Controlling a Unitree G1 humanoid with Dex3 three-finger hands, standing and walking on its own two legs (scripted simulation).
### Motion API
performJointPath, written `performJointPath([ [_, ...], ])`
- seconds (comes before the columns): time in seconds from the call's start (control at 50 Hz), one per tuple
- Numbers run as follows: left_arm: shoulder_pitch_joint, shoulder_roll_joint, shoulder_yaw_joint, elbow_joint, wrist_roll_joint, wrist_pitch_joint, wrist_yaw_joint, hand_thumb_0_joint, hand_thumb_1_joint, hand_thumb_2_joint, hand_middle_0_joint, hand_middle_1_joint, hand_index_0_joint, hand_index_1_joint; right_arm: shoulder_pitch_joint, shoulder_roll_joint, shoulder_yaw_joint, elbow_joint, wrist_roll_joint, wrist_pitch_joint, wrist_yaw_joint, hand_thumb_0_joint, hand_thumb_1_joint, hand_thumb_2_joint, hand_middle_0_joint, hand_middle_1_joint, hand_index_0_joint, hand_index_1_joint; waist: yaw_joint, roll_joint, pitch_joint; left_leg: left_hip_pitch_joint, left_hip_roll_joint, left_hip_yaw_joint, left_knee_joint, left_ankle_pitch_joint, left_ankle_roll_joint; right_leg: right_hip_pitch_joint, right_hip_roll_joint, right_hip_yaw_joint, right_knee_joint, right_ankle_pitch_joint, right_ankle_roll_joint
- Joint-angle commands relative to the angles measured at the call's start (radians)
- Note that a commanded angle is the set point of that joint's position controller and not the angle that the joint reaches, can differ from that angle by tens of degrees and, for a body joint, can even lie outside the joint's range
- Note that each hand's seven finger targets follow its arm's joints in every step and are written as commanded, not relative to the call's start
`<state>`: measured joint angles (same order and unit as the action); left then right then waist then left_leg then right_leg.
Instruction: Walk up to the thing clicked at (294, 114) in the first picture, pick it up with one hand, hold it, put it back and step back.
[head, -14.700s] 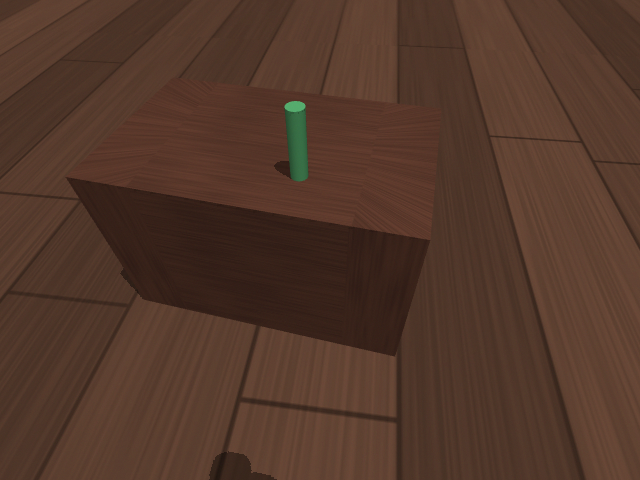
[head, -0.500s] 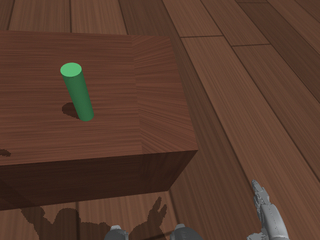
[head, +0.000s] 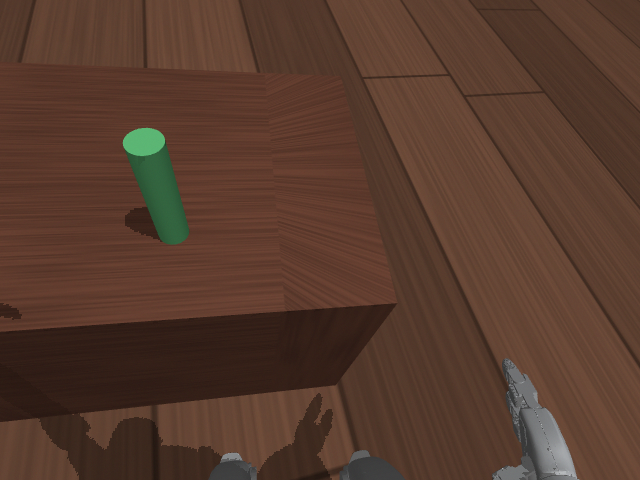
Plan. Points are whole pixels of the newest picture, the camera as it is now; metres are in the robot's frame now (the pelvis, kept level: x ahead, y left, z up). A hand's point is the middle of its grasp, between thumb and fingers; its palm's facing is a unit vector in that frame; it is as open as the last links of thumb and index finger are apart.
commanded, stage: go down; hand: left
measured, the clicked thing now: (161, 193) +0.52 +0.19 -0.01
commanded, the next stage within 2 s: approach in 0.86 s
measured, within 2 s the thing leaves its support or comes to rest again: neither
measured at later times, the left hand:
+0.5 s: hand out of the picture +0.43 +0.38 +0.12, palm faces +0.22 -0.98 -0.03, open 17.6 cm
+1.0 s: hand out of the picture +0.43 +0.39 +0.12, palm faces +0.24 -0.97 -0.03, open 17.6 cm
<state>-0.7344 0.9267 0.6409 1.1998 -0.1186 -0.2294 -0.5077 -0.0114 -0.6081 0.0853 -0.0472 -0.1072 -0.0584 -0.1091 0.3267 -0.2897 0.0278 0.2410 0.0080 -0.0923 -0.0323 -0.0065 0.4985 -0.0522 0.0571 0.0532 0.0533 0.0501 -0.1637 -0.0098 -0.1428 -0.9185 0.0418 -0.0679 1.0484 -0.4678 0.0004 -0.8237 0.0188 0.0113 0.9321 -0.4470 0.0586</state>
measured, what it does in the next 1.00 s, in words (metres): stands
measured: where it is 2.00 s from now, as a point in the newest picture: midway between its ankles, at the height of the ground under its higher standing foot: outside the picture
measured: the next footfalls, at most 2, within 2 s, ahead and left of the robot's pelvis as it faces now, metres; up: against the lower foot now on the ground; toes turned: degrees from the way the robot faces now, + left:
none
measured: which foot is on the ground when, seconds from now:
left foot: down 0.00-1.00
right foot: down 0.00-1.00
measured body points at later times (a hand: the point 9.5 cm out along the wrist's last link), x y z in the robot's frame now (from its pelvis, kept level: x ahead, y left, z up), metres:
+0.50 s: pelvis +0.00 +0.00 +0.00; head +0.10 +0.05 +0.44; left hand +0.41 +0.43 +0.12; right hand +0.15 -0.25 -0.02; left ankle +0.01 +0.11 -0.67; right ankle +0.00 -0.17 -0.67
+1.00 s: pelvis -0.01 +0.00 +0.00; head +0.09 +0.05 +0.44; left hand +0.41 +0.44 +0.13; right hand +0.15 -0.26 -0.03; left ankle +0.01 +0.11 -0.67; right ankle +0.00 -0.17 -0.67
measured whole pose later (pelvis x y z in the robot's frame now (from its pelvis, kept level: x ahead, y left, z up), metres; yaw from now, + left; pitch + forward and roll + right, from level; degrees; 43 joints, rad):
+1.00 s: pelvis -0.01 +0.00 +0.00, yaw +0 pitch +19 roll -5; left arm -0.78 0.96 0.64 1.24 -0.12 -0.22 -0.51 -0.01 -0.61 0.09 -0.04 -0.11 -0.06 -0.11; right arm 0.33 -0.28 0.05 0.25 0.01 -0.10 -0.03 -0.01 0.51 -0.05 0.06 0.05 0.05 0.05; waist -0.17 -0.01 -0.13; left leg -0.93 0.04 -0.07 1.05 -0.46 0.00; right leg -0.83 0.02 0.01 0.93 -0.43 0.06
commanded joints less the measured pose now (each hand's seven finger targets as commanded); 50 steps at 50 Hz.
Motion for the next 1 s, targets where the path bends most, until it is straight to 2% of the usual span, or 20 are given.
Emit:
performJointPath([
  [0.0, -0.277, 0.318, 0.027, -0.130, -0.057, -0.069, -0.027, 0.000, -0.611, 0.053, -0.056, -0.106, -0.072, -0.098, -0.004, -0.183, -0.100, -0.187, 0.000, -0.064, -0.012, 0.000, 0.518, -0.053, 0.050, 0.050, 0.050, 0.050, 0.003, 0.173, -0.362, 0.372, -0.005, 0.016, -0.118, 0.401, 0.009, 0.061, 0.022, -0.053, -0.082, 0.284, -0.069],
  [0.08, -0.374, 0.400, 0.069, -0.276, -0.051, -0.095, -0.030, 0.000, -0.611, 0.060, -0.052, -0.106, -0.067, -0.099, 0.029, -0.191, -0.108, -0.202, -0.005, -0.067, -0.010, 0.000, 0.521, -0.053, 0.050, 0.050, 0.050, 0.050, 0.020, 0.265, -0.503, 0.463, -0.010, 0.014, -0.103, 0.472, -0.003, 0.073, 0.015, -0.049, -0.068, 0.322, -0.072],
  [0.14, -0.366, 0.376, 0.054, -0.275, -0.047, -0.086, -0.023, 0.000, -0.611, 0.084, -0.045, -0.116, -0.060, -0.109, 0.053, -0.193, -0.111, -0.194, -0.011, -0.063, -0.013, 0.000, 0.521, -0.054, 0.050, 0.050, 0.050, 0.050, 0.018, 0.290, -0.502, 0.507, -0.005, 0.007, -0.111, 0.510, -0.013, 0.056, 0.017, -0.054, -0.072, 0.322, -0.076],
  [0.16, -0.388, 0.394, 0.064, -0.332, -0.044, -0.087, -0.014, 0.000, -0.611, 0.085, -0.043, -0.110, -0.056, -0.105, 0.050, -0.209, -0.127, -0.198, -0.009, -0.062, -0.016, 0.000, 0.519, -0.055, 0.050, 0.050, 0.050, 0.050, 0.029, 0.315, -0.519, 0.533, -0.006, 0.007, -0.122, 0.518, -0.020, 0.063, 0.016, -0.052, -0.073, 0.320, -0.079],
  [0.18, -0.349, 0.387, 0.054, -0.264, -0.031, -0.074, -0.008, 0.000, -0.611, 0.084, -0.045, -0.109, -0.057, -0.104, 0.062, -0.205, -0.131, -0.155, -0.010, -0.057, -0.017, 0.000, 0.516, -0.056, 0.050, 0.050, 0.050, 0.050, 0.022, 0.328, -0.477, 0.533, -0.001, 0.000, -0.126, 0.521, -0.023, 0.021, 0.017, -0.056, -0.076, 0.296, -0.080],
  [0.26, -0.376, 0.383, 0.046, -0.317, -0.030, -0.065, 0.009, 0.000, -0.611, 0.091, -0.047, -0.112, -0.057, -0.108, 0.062, -0.167, -0.097, -0.122, -0.010, -0.053, -0.012, 0.000, 0.517, -0.055, 0.050, 0.050, 0.050, 0.050, 0.046, 0.351, -0.429, 0.519, -0.004, 0.006, -0.142, 0.483, -0.025, 0.023, 0.018, -0.057, -0.089, 0.259, -0.082],
  [0.32, -0.335, 0.331, 0.012, -0.263, -0.023, -0.048, 0.010, 0.000, -0.609, 0.085, -0.046, -0.108, -0.057, -0.103, 0.034, -0.153, -0.087, -0.139, -0.007, -0.053, -0.007, 0.000, 0.515, -0.056, 0.050, 0.050, 0.050, 0.050, 0.042, 0.303, -0.382, 0.479, -0.003, 0.007, -0.154, 0.466, -0.019, 0.048, 0.020, -0.059, -0.099, 0.262, -0.082],
  [0.34, -0.333, 0.338, 0.018, -0.263, -0.023, -0.046, 0.008, 0.000, -0.602, 0.079, -0.050, -0.106, -0.061, -0.101, 0.037, -0.134, -0.065, -0.124, -0.006, -0.049, -0.004, 0.000, 0.517, -0.055, 0.050, 0.050, 0.050, 0.050, 0.051, 0.303, -0.375, 0.465, -0.006, 0.011, -0.151, 0.461, -0.016, 0.053, 0.018, -0.057, -0.105, 0.265, -0.080],
  [0.36, -0.281, 0.315, 0.012, -0.194, -0.025, -0.036, 0.004, 0.000, -0.611, 0.076, -0.048, -0.103, -0.058, -0.098, 0.030, -0.143, -0.074, -0.123, -0.004, -0.049, -0.003, 0.000, 0.516, -0.055, 0.050, 0.050, 0.050, 0.050, 0.044, 0.270, -0.355, 0.452, -0.002, 0.010, -0.151, 0.468, -0.012, 0.049, 0.021, -0.061, -0.103, 0.270, -0.080],
  [0.44, -0.264, 0.332, 0.022, -0.147, -0.038, -0.045, -0.010, 0.000, -0.611, 0.070, -0.049, -0.107, -0.063, -0.101, -0.004, -0.160, -0.076, -0.158, -0.001, -0.054, -0.003, 0.000, 0.523, -0.052, 0.050, 0.050, 0.050, 0.050, 0.036, 0.184, -0.327, 0.358, -0.010, 0.019, -0.136, 0.408, 0.007, 0.086, 0.020, -0.052, -0.099, 0.282, -0.072],
  [0.46, -0.295, 0.370, 0.046, -0.186, -0.042, -0.056, -0.010, 0.000, -0.611, 0.068, -0.048, -0.111, -0.063, -0.103, -0.009, -0.179, -0.093, -0.170, 0.000, -0.056, -0.004, 0.000, 0.525, -0.052, 0.050, 0.050, 0.049, 0.050, 0.035, 0.192, -0.342, 0.360, -0.009, 0.016, -0.142, 0.386, 0.005, 0.080, 0.022, -0.052, -0.095, 0.263, -0.075],
  [0.54, -0.328, 0.392, 0.070, -0.192, -0.052, -0.084, -0.022, 0.000, -0.611, 0.073, -0.042, -0.112, -0.061, -0.101, 0.018, -0.198, -0.118, -0.177, -0.005, -0.064, -0.010, 0.000, 0.529, -0.050, 0.050, 0.050, 0.050, 0.050, 0.020, 0.212, -0.426, 0.421, -0.005, 0.012, -0.117, 0.438, 0.001, 0.067, 0.023, -0.052, -0.077, 0.292, -0.073],
  [0.62, -0.396, 0.385, 0.054, -0.258, -0.046, -0.096, -0.029, 0.000, -0.611, 0.086, -0.040, -0.108, -0.055, -0.101, 0.019, -0.185, -0.100, -0.186, -0.011, -0.069, -0.010, 0.000, 0.528, -0.052, 0.050, 0.050, 0.050, 0.050, 0.020, 0.296, -0.508, 0.512, 0.001, 0.001, -0.112, 0.529, -0.016, 0.043, 0.020, -0.054, -0.064, 0.310, -0.077],
  [0.68, -0.415, 0.395, 0.049, -0.263, -0.033, -0.086, -0.016, 0.000, -0.611, 0.102, -0.039, -0.113, -0.050, -0.110, 0.024, -0.203, -0.113, -0.179, -0.016, -0.066, -0.015, 0.000, 0.525, -0.054, 0.050, 0.050, 0.050, 0.050, 0.017, 0.315, -0.490, 0.518, -0.001, 0.004, -0.126, 0.488, -0.022, 0.033, 0.019, -0.052, -0.079, 0.285, -0.079],
  [0.72, -0.408, 0.385, 0.037, -0.253, -0.025, -0.076, -0.006, 0.000, -0.602, 0.095, -0.040, -0.106, -0.052, -0.101, 0.044, -0.163, -0.072, -0.137, -0.017, -0.063, -0.011, 0.000, 0.526, -0.053, 0.050, 0.050, 0.050, 0.050, 0.030, 0.346, -0.428, 0.504, -0.002, 0.003, -0.144, 0.431, -0.028, -0.002, 0.021, -0.056, -0.089, 0.231, -0.082],
  [0.76, -0.402, 0.383, 0.031, -0.234, -0.023, -0.065, 0.000, 0.000, -0.599, 0.094, -0.040, -0.109, -0.053, -0.102, 0.037, -0.180, -0.095, -0.130, -0.016, -0.058, -0.011, 0.000, 0.524, -0.053, 0.050, 0.050, 0.050, 0.050, 0.027, 0.337, -0.422, 0.506, 0.004, -0.004, -0.150, 0.439, -0.028, -0.002, 0.021, -0.063, -0.092, 0.228, -0.084],
  [0.84, -0.373, 0.412, 0.035, -0.233, -0.009, -0.048, 0.010, 0.000, -0.611, 0.082, -0.046, -0.113, -0.060, -0.106, 0.039, -0.154, -0.073, -0.116, -0.008, -0.051, -0.009, 0.000, 0.520, -0.053, 0.050, 0.050, 0.050, 0.050, 0.040, 0.314, -0.372, 0.436, -0.010, 0.017, -0.149, 0.392, -0.012, 0.042, 0.018, -0.052, -0.101, 0.233, -0.081],
  [0.88, -0.368, 0.414, 0.043, -0.209, -0.013, -0.044, 0.008, 0.000, -0.611, 0.077, -0.047, -0.110, -0.061, -0.102, 0.009, -0.164, -0.085, -0.138, -0.006, -0.053, -0.011, 0.000, 0.524, -0.052, 0.050, 0.050, 0.050, 0.050, 0.030, 0.263, -0.348, 0.396, -0.010, 0.019, -0.148, 0.349, -0.002, 0.050, 0.021, -0.050, -0.106, 0.222, -0.078],
  [0.92, -0.310, 0.335, 0.002, -0.094, -0.025, -0.042, -0.007, 0.000, -0.611, 0.080, -0.043, -0.114, -0.060, -0.105, -0.030, -0.148, -0.063, -0.154, -0.001, -0.058, -0.009, 0.000, 0.526, -0.051, 0.050, 0.050, 0.050, 0.050, 0.019, 0.190, -0.301, 0.320, -0.013, 0.021, -0.146, 0.301, 0.008, 0.063, 0.020, -0.049, -0.105, 0.209, -0.074],
  [0.98, -0.323, 0.390, 0.039, -0.110, -0.041, -0.065, -0.021, 0.000, -0.611, 0.025, -0.037, -0.067, -0.052, -0.060, -0.037, -0.175, -0.073, -0.197, 0.004, -0.068, -0.015, 0.000, 0.571, -0.043, 0.049, 0.052, 0.049, 0.052, 0.018, 0.168, -0.344, 0.310, -0.013, 0.020, -0.135, 0.295, 0.012, 0.071, 0.020, -0.044, -0.096, 0.214, -0.073],
])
